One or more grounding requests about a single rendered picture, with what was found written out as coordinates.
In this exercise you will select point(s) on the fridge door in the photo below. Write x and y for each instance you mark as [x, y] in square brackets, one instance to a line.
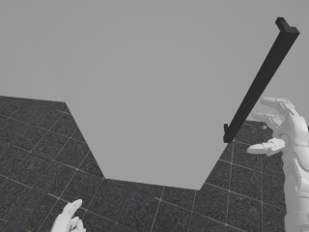
[151, 83]

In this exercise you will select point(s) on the left robot hand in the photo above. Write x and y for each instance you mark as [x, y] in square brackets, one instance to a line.
[65, 223]

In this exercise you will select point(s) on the robot right forearm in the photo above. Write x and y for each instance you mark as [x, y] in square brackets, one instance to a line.
[296, 189]

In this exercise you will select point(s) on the handle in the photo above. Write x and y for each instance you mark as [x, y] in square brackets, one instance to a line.
[276, 55]

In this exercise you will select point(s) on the right robot hand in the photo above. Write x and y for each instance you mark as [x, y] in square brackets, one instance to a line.
[294, 128]

